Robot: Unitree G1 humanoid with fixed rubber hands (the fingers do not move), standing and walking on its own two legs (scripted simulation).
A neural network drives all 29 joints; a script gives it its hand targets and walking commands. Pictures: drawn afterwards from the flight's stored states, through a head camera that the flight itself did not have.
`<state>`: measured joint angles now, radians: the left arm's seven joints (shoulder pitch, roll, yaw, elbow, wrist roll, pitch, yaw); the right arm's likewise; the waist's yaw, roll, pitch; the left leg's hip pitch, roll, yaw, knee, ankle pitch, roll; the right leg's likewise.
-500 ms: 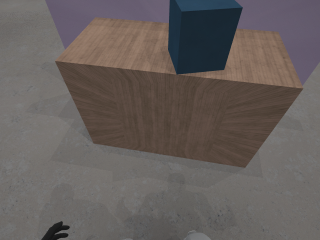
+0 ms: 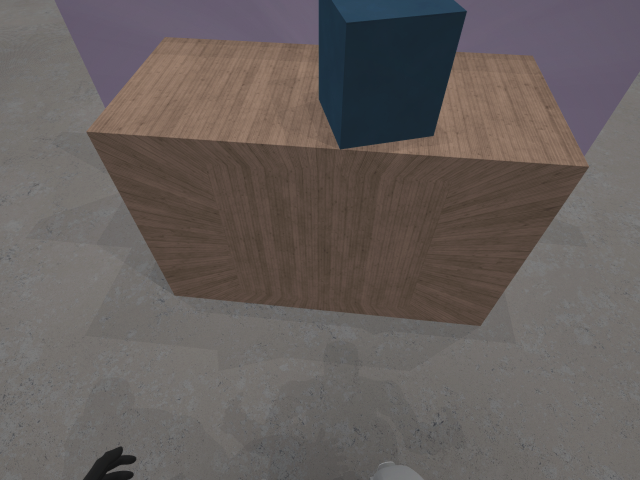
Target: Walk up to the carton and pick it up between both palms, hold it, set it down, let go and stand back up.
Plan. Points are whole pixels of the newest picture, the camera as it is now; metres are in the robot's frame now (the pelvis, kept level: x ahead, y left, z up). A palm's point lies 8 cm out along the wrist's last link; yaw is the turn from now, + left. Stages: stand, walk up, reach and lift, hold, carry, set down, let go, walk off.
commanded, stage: walk up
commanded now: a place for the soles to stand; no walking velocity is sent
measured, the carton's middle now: (379, 63) +0.87 -0.10 +0.08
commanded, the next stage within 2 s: none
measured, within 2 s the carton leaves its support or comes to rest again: neither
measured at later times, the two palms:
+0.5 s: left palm out of the picture +0.12 +0.31 -0.09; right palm out of the picture +0.07 -0.32 -0.09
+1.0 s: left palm out of the picture +0.11 +0.31 -0.09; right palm out of the picture +0.06 -0.32 -0.09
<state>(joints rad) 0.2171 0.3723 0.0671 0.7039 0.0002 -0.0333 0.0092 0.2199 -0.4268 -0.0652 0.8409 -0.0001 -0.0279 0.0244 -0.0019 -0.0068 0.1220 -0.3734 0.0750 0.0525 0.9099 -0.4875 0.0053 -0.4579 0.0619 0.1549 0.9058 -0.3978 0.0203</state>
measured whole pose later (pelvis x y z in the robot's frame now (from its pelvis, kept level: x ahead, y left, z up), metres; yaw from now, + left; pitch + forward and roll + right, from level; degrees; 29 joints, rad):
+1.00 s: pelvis -0.02 +0.01 +0.00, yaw -3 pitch -4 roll +0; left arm 0.22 0.37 0.07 0.73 0.00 -0.04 0.02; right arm 0.18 -0.42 -0.07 0.88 0.00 -0.01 0.02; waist 0.00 -0.01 0.12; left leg -0.37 0.06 0.07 0.90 -0.46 0.01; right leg -0.45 0.04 0.16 0.87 -0.37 0.04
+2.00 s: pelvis -0.03 +0.01 +0.00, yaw -5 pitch -4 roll +1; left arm 0.22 0.37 0.07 0.76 0.00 -0.05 0.02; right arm 0.16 -0.41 -0.07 0.90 0.00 0.00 0.02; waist 0.00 -0.01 0.12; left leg -0.37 0.06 0.08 0.88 -0.44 0.01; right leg -0.44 0.04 0.16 0.86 -0.35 0.03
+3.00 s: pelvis +0.10 +0.00 +0.01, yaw -9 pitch -3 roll +1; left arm 0.28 0.38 0.07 0.76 0.00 -0.09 -0.02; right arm 0.35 -0.43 -0.07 0.86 0.00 -0.08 0.03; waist 0.00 -0.04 0.08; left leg -0.29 0.05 0.06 0.78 -0.43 0.01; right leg -0.43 0.02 0.10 0.76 -0.39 0.01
